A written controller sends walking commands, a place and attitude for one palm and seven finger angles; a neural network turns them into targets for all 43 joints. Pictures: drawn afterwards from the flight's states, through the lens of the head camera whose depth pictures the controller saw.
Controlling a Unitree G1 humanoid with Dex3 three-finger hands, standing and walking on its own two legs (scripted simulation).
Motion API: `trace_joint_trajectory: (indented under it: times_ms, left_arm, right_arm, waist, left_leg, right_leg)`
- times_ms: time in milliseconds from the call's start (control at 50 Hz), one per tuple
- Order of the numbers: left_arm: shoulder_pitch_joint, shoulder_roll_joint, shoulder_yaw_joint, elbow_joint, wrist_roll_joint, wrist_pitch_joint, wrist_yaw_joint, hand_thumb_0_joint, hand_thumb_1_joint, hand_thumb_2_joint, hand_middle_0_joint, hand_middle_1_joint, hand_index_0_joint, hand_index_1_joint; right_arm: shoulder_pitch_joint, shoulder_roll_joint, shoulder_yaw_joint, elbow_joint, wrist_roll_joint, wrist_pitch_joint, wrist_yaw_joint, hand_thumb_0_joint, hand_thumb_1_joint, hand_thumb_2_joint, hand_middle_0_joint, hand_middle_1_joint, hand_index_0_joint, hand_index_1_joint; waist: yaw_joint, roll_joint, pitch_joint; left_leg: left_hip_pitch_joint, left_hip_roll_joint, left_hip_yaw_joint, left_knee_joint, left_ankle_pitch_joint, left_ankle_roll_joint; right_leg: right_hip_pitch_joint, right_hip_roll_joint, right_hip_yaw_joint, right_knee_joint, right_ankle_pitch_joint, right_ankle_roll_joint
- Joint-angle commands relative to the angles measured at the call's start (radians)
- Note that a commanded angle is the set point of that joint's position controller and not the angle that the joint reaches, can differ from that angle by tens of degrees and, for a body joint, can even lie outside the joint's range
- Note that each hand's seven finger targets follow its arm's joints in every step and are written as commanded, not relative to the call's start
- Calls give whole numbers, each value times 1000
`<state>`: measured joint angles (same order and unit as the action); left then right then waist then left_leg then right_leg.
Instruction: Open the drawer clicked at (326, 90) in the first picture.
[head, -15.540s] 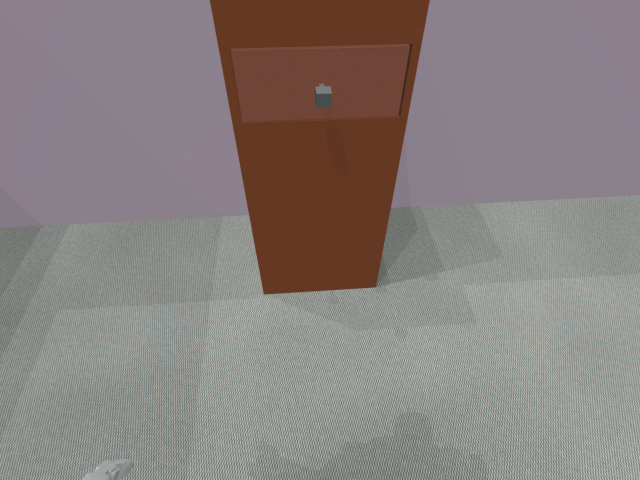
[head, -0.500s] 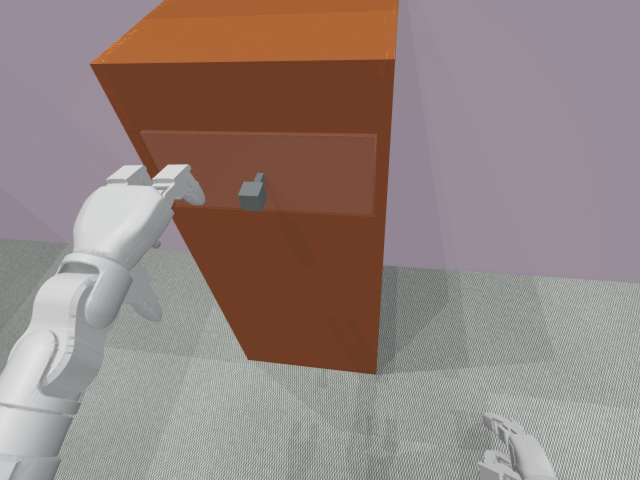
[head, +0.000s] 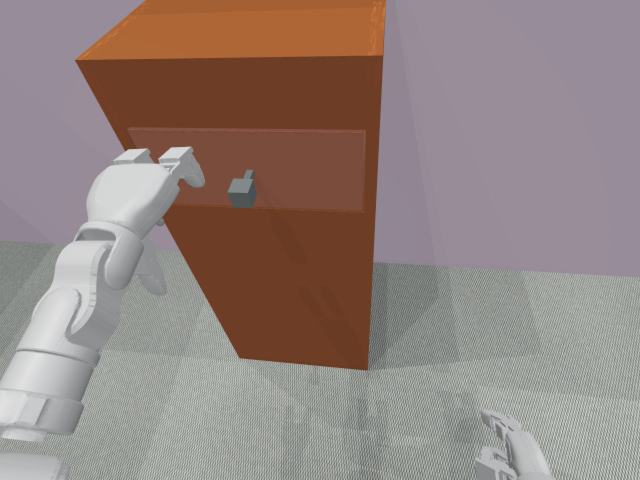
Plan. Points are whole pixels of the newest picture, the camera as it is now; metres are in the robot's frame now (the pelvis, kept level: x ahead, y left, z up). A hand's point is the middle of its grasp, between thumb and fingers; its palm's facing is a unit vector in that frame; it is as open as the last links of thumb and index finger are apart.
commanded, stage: move the hooked fingers above the handle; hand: left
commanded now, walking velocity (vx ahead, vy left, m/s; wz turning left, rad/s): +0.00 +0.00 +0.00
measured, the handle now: (245, 186) +0.54 +0.20 +0.05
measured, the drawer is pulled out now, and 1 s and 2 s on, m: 0.00 0.00 0.00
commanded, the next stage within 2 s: none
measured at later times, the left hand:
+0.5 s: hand (186, 193) +0.42 +0.23 +0.14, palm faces +0.08 -0.04 -1.00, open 13.8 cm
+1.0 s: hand (209, 180) +0.47 +0.22 +0.12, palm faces -0.04 +0.00 -1.00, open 13.8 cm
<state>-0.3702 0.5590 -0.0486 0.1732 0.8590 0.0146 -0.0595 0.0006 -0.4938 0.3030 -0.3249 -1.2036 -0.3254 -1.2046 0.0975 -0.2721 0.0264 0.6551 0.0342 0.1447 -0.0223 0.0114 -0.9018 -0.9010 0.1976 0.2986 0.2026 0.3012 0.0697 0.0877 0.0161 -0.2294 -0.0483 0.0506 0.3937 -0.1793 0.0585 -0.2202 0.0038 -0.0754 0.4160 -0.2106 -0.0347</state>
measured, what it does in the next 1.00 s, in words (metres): stands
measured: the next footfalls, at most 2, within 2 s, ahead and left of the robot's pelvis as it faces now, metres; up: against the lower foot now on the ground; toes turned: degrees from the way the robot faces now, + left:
none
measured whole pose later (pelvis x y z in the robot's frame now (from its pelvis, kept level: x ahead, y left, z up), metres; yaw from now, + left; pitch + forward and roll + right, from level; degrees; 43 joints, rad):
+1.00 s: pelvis +0.03 -0.01 -0.01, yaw -1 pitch +8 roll +1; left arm -0.72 0.53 -0.11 0.69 0.95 0.06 0.00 0.00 -0.49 0.30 -0.32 -1.20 -0.32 -1.20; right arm 0.22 -0.28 -0.01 0.68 0.05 0.19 -0.03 0.01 -0.90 -0.90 0.20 0.30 0.20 0.30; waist 0.00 0.08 -0.05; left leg -0.36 -0.04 0.06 0.46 -0.25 0.05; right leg -0.36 0.01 -0.06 0.49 -0.28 -0.04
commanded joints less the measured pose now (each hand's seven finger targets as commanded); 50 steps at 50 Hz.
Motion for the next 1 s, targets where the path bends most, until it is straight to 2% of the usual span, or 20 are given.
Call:
trace_joint_trajectory:
  times_ms: [0, 60, 140, 220, 300, 340, 380, 440, 480, 520, 620, 640, 680, 740, 760, 800, 880, 900, 960, 980]
  left_arm:
    - [-336, 216, 122, -103, 2, 25, 35, 0, -500, 300, -300, -1200, -300, -1200]
    - [-344, 215, 109, -92, 6, 27, 16, 0, -500, 300, -300, -1200, -300, -1200]
    - [-425, 229, 111, -134, 8, -19, 15, 0, -500, 300, -300, -1200, -300, -1200]
    - [-506, 224, 109, -160, 19, -64, 58, 0, -500, 300, -300, -1200, -300, -1200]
    - [-485, 237, 148, -121, 20, -47, 114, 0, -500, 300, -300, -1200, -300, -1200]
    - [-443, 263, 185, -17, 23, -7, 128, 0, -500, 300, -300, -1200, -300, -1200]
    - [-438, 204, 123, 37, 29, 37, 123, 0, -500, 300, -300, -1200, -300, -1200]
    - [-450, 202, 92, 71, 52, 85, 94, 0, -500, 300, -300, -1200, -300, -1200]
    - [-507, 137, 8, 37, 56, 91, 62, 0, -500, 300, -300, -1200, -300, -1200]
    - [-567, 112, -29, 7, 57, 69, 39, 0, -500, 300, -300, -1200, -300, -1200]
    - [-674, 153, 5, -3, 50, -25, 41, 0, -500, 300, -300, -1200, -300, -1200]
    - [-674, 197, 50, 14, 47, -39, 55, 0, -500, 300, -300, -1200, -300, -1200]
    - [-709, 179, 48, 79, 49, -54, 86, 0, -500, 300, -300, -1200, -300, -1200]
    - [-711, 259, 135, 165, 64, -46, 141, 0, -500, 300, -300, -1200, -300, -1200]
    - [-717, 249, 128, 190, 72, -36, 154, 0, -500, 300, -300, -1200, -300, -1200]
    - [-718, 233, 109, 267, 86, -8, 166, 0, -500, 300, -300, -1200, -300, -1200]
    - [-706, 215, 64, 339, 105, 35, 135, 0, -500, 300, -300, -1200, -300, -1200]
    - [-716, 166, 15, 359, 104, 40, 116, 0, -500, 300, -300, -1200, -300, -1200]
    - [-752, 104, -50, 358, 77, 15, 56, 0, -500, 300, -300, -1200, -300, -1200]
    - [-795, 133, -31, 348, 72, -6, 44, 0, -500, 300, -300, -1200, -300, -1200]
  right_arm:
    - [-99, -116, -44, -146, 4, -25, -2, 0, -900, -900, 200, 300, 200, 300]
    - [-85, -123, -50, -146, 6, -18, -2, 0, -900, -900, 200, 300, 200, 300]
    - [-61, -125, -58, -151, 4, -22, -11, 0, -900, -900, 200, 300, 200, 300]
    - [-26, -115, -68, -133, 3, -31, -12, 0, -900, -900, 200, 300, 200, 300]
    - [-9, -114, -73, -117, -2, -33, 1, 0, -900, -900, 200, 300, 200, 300]
    - [-10, -122, -68, -105, 1, -23, 6, 0, -900, -900, 200, 300, 200, 300]
    - [-20, -118, -62, -108, 5, -12, 6, 0, -900, -900, 200, 300, 200, 300]
    - [-26, -131, -61, -117, 12, 3, 7, 0, -900, -900, 200, 300, 200, 300]
    - [-24, -125, -63, -131, 16, 7, 5, 0, -900, -900, 200, 300, 200, 300]
    - [-10, -123, -67, -138, 15, 6, 1, 0, -900, -900, 200, 300, 200, 300]
    - [28, -114, -71, -121, 6, -4, -20, 0, -900, -900, 200, 300, 200, 300]
    - [41, -119, -71, -116, 2, -5, -22, 0, -900, -900, 200, 300, 200, 300]
    - [49, -110, -66, -102, 3, -9, -25, 0, -900, -900, 200, 300, 200, 300]
    - [63, -116, -68, -83, -2, -7, -24, 0, -900, -900, 200, 300, 200, 300]
    - [60, -109, -65, -83, -1, -7, -22, 0, -900, -900, 200, 300, 200, 300]
    - [63, -111, -66, -76, 1, -3, -21, 0, -900, -900, 200, 300, 200, 300]
    - [80, -129, -74, -87, 5, 11, -17, 0, -900, -900, 200, 300, 200, 300]
    - [87, -129, -76, -89, 7, 15, -17, 0, -900, -900, 200, 300, 200, 300]
    - [111, -136, -87, -97, 13, 16, -23, 0, -900, -900, 200, 300, 200, 300]
    - [126, -140, -90, -92, 13, 15, -28, 0, -900, -900, 200, 300, 200, 300]
  waist:
    - [-5, -73, -282]
    - [-12, -90, -297]
    - [-25, -98, -336]
    - [-31, -18, -372]
    - [-6, -19, -407]
    - [4, -67, -368]
    - [-3, -107, -346]
    - [-17, -119, -344]
    - [-40, -94, -361]
    - [-59, -88, -383]
    - [-71, -60, -398]
    - [-58, -77, -405]
    - [-58, -64, -381]
    - [-33, -61, -413]
    - [-30, -57, -419]
    - [-39, -74, -406]
    - [-54, -101, -450]
    - [-70, -116, -437]
    - [-107, -156, -413]
    - [-114, -159, -417]
  left_leg:
    - [48, 27, -57, -32, 173, -32]
    - [55, 31, -57, -27, 187, -28]
    - [80, 28, -69, -11, 210, -21]
    - [135, 32, -83, 7, 290, -33]
    - [133, 36, -79, 17, 364, -51]
    - [79, 36, -69, 7, 345, -53]
    - [51, 37, -54, 3, 313, -43]
    - [49, 39, -52, -1, 302, -41]
    - [84, 37, -59, 11, 300, -33]
    - [122, 37, -73, 21, 306, -29]
    - [152, 31, -82, 48, 320, -25]
    - [132, 29, -77, 49, 325, -25]
    - [103, 26, -76, 51, 315, -29]
    - [69, 26, -60, 55, 343, -35]
    - [52, 26, -57, 56, 348, -37]
    - [23, 29, -44, 59, 331, -34]
    - [12, 29, -32, 70, 343, -22]
    - [15, 29, -33, 73, 332, -19]
    - [20, 25, -33, 85, 294, -5]
    - [18, 22, -36, 89, 279, -2]
  right_leg:
    - [124, -19, 87, -42, 142, -6]
    - [122, -18, 88, -37, 158, -5]
    - [109, -10, 87, -26, 174, -4]
    - [55, 2, 70, -4, 194, -9]
    - [67, 5, 67, 15, 231, -13]
    - [89, 5, 67, 12, 237, -15]
    - [91, 0, 68, 12, 241, -10]
    - [93, 1, 69, 6, 232, -9]
    - [65, 0, 69, 9, 228, -6]
    - [40, 1, 68, 10, 223, -5]
    - [2, 5, 71, 18, 230, -7]
    - [27, 5, 73, 19, 241, -9]
    - [6, 6, 67, 31, 235, -11]
    - [36, 8, 71, 44, 263, -15]
    - [46, 5, 70, 53, 276, -14]
    - [42, 4, 71, 57, 287, -11]
    - [72, -2, 82, 64, 342, -4]
    - [55, -3, 79, 61, 340, -2]
    - [34, -6, 87, 46, 351, 8]
    - [32, -6, 92, 47, 352, 9]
